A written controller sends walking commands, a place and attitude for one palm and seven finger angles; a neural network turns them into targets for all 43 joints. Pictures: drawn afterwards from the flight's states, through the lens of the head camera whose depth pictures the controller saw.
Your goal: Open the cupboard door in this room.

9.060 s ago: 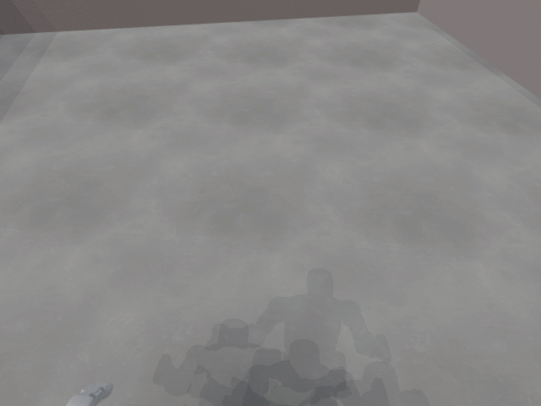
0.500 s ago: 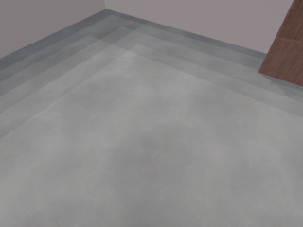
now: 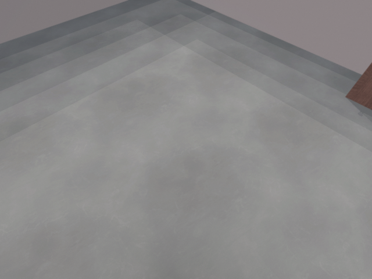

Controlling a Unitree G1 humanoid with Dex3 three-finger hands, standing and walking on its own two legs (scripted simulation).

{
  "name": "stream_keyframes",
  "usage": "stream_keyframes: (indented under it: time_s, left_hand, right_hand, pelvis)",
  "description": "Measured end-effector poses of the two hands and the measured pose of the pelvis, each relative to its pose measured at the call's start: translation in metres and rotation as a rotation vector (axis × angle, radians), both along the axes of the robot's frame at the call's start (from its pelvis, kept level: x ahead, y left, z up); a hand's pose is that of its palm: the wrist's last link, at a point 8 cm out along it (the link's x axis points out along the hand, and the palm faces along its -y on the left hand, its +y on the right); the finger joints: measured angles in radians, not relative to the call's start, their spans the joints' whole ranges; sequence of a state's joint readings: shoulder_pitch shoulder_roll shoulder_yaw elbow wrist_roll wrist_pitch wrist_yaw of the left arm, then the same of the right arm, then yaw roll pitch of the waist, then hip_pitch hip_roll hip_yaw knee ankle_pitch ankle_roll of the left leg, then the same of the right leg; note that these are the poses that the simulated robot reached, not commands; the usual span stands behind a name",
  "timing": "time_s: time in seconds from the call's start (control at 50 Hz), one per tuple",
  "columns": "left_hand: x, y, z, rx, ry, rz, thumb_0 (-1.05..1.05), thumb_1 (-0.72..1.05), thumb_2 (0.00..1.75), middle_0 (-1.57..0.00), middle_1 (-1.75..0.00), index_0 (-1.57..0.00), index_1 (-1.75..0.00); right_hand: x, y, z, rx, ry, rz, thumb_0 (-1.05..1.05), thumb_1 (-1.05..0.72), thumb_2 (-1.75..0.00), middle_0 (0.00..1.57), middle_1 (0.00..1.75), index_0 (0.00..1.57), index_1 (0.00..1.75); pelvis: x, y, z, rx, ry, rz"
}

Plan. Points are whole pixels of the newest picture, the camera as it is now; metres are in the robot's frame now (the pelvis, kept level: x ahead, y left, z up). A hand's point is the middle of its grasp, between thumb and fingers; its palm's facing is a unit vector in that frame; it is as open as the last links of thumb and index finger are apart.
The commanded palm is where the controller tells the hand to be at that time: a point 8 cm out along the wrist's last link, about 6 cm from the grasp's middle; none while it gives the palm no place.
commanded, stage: turn or walk to find it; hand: left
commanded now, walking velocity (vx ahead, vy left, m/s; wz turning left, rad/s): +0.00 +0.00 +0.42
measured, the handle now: out of the picture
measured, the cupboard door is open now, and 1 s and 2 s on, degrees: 0 0 0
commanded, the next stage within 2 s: none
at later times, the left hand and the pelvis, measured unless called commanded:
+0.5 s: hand out of the picture -0.04 +0.19 -0.18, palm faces +0.26 -0.94 -0.21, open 7.4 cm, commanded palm none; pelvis -0.04 -0.01 -0.01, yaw +14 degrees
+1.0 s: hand out of the picture -0.04 +0.21 -0.15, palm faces +0.39 -0.88 -0.27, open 7.4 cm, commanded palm none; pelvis -0.07 -0.03 +0.00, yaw +24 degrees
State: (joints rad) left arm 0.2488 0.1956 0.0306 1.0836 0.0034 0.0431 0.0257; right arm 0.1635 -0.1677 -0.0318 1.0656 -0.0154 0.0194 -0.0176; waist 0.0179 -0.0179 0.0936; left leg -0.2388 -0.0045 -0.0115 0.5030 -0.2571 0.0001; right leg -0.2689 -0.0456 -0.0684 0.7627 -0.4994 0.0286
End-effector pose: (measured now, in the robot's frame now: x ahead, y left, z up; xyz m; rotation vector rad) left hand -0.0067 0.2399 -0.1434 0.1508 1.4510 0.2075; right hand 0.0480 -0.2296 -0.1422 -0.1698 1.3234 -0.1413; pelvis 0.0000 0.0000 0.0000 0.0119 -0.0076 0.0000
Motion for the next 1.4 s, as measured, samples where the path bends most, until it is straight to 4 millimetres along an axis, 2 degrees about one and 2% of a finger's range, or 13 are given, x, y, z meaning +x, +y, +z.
stream_keyframes:
  time_s: [0.16,0.24,0.34,0.44,0.54,0.62,0.74,0.84,0.94,1.06,1.16,1.26,1.4]
  left_hand:
    - [0.015,-0.007,0.018,0.091,-0.162,0.015,0.0,0.91,0.9,-0.2,-0.3,-0.2,-0.3]
    - [0.007,-0.016,0.027,0.097,-0.209,0.053,0.0,0.91,0.9,-0.2,-0.3,-0.2,-0.3]
    - [-0.007,-0.023,0.025,0.072,-0.207,0.079,0.0,0.9,0.9,-0.2,-0.3,-0.21,-0.3]
    - [-0.031,-0.018,0.011,0.036,-0.197,0.134,0.0,0.9,0.9,-0.2,-0.3,-0.21,-0.3]
    - [-0.067,0.004,-0.015,0.004,-0.15,0.216,0.0,0.9,0.9,-0.2,-0.3,-0.21,-0.3]
    - [-0.088,0.02,-0.015,0.006,-0.092,0.25,0.01,0.9,0.9,-0.2,-0.3,-0.21,-0.3]
    - [-0.092,0.036,0.004,0.034,-0.131,0.278,0.01,0.91,0.9,-0.2,-0.3,-0.2,-0.3]
    - [-0.083,0.037,0.014,0.069,-0.185,0.286,0.01,0.91,0.9,-0.19,-0.3,-0.2,-0.3]
    - [-0.066,0.023,0.022,0.097,-0.244,0.284,0.01,0.91,0.9,-0.19,-0.3,-0.2,-0.3]
    - [-0.058,-0.014,0.031,0.14,-0.322,0.295,0.01,0.91,0.9,-0.2,-0.3,-0.2,-0.3]
    - [-0.086,-0.051,0.041,0.146,-0.308,0.362,0.0,0.9,0.9,-0.2,-0.3,-0.21,-0.3]
    - [-0.119,-0.078,0.039,0.128,-0.254,0.44,0.01,0.9,0.9,-0.2,-0.3,-0.21,-0.3]
    - [-0.176,-0.104,0.028,0.109,-0.177,0.565,0.0,0.91,0.9,-0.2,-0.3,-0.21,-0.3]
  right_hand:
    - [0.002,-0.027,-0.017,0.04,-0.022,0.038,0.0,-0.92,-0.9,0.21,0.3,0.21,0.3]
    - [0.011,-0.042,-0.011,0.027,-0.027,0.073,0.0,-0.91,-0.9,0.2,0.3,0.21,0.3]
    - [0.023,-0.049,0.0,-0.001,-0.05,0.115,0.0,-0.91,-0.9,0.2,0.3,0.2,0.3]
    - [0.036,-0.036,0.008,-0.034,-0.051,0.192,0.0,-0.91,-0.9,0.2,0.3,0.2,0.3]
    - [0.052,-0.004,0.011,-0.065,-0.1,0.279,0.0,-0.91,-0.9,0.2,0.3,0.2,0.3]
    - [0.052,0.019,0.022,-0.062,-0.13,0.314,0.0,-0.91,-0.9,0.2,0.3,0.2,0.3]
    - [0.039,0.035,0.027,-0.039,-0.106,0.343,0.0,-0.91,-0.9,0.2,0.3,0.21,0.3]
    - [0.025,0.032,0.022,-0.012,-0.086,0.344,0.0,-0.91,-0.9,0.21,0.3,0.21,0.3]
    - [0.012,0.012,0.01,0.008,-0.051,0.342,0.0,-0.91,-0.9,0.21,0.3,0.21,0.3]
    - [0.006,-0.026,-0.015,0.035,-0.004,0.356,0.0,-0.91,-0.9,0.21,0.3,0.21,0.3]
    - [0.015,-0.049,-0.013,0.033,0.026,0.399,0.0,-0.91,-0.9,0.2,0.3,0.2,0.3]
    - [0.024,-0.062,-0.006,0.015,0.038,0.452,0.0,-0.91,-0.9,0.2,0.3,0.2,0.3]
    - [0.04,-0.054,-0.001,-0.027,0.067,0.563,0.0,-0.91,-0.9,0.2,0.3,0.2,0.3]
  pelvis:
    - [-0.018,-0.024,-0.006,0.001,0.001,0.075]
    - [-0.023,-0.03,-0.001,0.017,-0.01,0.119]
    - [-0.028,-0.03,0.003,0.022,-0.012,0.168]
    - [-0.035,-0.021,0.0,0.009,-0.009,0.217]
    - [-0.044,-0.001,-0.013,-0.013,-0.008,0.27]
    - [-0.051,0.008,-0.007,-0.026,-0.011,0.279]
    - [-0.058,0.012,0.006,-0.045,0.0,0.319]
    - [-0.062,0.006,0.008,-0.034,0.001,0.351]
    - [-0.066,-0.011,0.004,-0.017,0.002,0.386]
    - [-0.069,-0.045,-0.006,0.003,0.001,0.443]
    - [-0.069,-0.063,0.002,0.028,-0.007,0.501]
    - [-0.07,-0.075,0.007,0.033,-0.006,0.559]
    - [-0.077,-0.079,0.006,0.024,0.001,0.632]
